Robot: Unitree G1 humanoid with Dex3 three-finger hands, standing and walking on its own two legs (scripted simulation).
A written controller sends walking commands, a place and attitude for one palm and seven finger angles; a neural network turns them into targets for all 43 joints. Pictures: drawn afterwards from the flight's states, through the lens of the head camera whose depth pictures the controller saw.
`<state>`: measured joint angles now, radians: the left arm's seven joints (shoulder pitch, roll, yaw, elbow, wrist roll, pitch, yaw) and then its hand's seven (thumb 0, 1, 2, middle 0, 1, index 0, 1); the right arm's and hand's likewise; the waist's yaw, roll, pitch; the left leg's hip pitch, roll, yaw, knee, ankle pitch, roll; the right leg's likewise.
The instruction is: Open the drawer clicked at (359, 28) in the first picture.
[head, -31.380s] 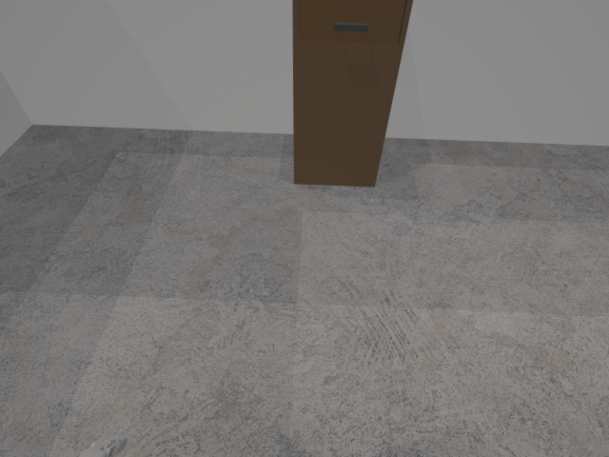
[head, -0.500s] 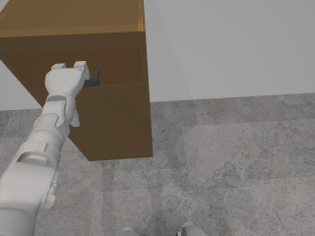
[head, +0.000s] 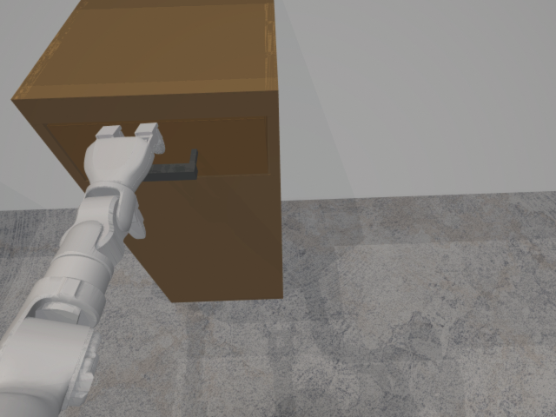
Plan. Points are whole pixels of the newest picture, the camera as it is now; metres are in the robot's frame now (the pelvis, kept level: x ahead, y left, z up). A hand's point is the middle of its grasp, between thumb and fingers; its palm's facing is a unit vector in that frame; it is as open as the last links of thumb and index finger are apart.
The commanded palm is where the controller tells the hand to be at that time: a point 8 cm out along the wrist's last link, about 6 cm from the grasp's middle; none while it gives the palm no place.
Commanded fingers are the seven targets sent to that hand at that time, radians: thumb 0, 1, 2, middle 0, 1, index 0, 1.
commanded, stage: lift the fingers back up to retry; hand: left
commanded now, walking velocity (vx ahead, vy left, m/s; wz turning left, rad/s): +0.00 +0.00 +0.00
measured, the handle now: (164, 163) +0.53 +0.21 +0.02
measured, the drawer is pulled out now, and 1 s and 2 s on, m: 0.00 0.00 0.00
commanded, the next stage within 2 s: re-aim the fingers above the handle in 0.26 s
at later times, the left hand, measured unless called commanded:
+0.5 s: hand (138, 186) +0.43 +0.22 +0.08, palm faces +0.01 +0.00 -1.00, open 13.8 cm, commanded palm +0.41 +0.22 +0.14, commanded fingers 0.00 -0.50 0.30 -0.30 -1.20 -0.30 -1.20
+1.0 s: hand (124, 186) +0.43 +0.24 +0.08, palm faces -0.02 +0.01 -1.00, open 13.8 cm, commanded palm +0.41 +0.23 +0.14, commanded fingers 0.00 -0.50 0.30 -0.30 -1.20 -0.30 -1.20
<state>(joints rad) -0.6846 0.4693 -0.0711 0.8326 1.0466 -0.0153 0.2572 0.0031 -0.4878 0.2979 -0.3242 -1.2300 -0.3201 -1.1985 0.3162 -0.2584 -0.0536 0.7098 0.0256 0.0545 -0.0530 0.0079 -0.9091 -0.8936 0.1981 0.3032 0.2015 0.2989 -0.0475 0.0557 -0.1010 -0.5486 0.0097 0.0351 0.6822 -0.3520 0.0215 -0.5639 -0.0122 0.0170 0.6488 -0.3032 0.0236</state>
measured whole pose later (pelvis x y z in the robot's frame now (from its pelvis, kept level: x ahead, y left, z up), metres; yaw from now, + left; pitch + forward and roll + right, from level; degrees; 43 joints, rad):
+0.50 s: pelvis +0.02 -0.02 +0.01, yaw +2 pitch +10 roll +0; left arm -0.55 0.45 -0.10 0.61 1.03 -0.03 0.17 0.00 -0.49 0.30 -0.32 -1.21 -0.32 -1.20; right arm 0.21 -0.26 -0.05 0.68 0.02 0.09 -0.04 0.01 -0.91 -0.89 0.20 0.30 0.20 0.30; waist 0.01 0.06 -0.08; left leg -0.44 0.01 0.00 0.61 -0.35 0.00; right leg -0.46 -0.01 -0.02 0.60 -0.33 0.00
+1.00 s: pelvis +0.01 -0.02 +0.01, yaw +1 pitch +11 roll +0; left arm -0.62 0.52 -0.03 0.75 1.04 -0.11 0.17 0.00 -0.49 0.30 -0.32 -1.21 -0.32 -1.20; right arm 0.28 -0.27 -0.07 0.70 0.03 0.07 -0.06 0.01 -0.91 -0.89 0.20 0.30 0.20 0.30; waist -0.02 0.05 -0.07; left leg -0.47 0.02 0.02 0.63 -0.34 0.00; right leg -0.50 0.00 0.00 0.62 -0.31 0.00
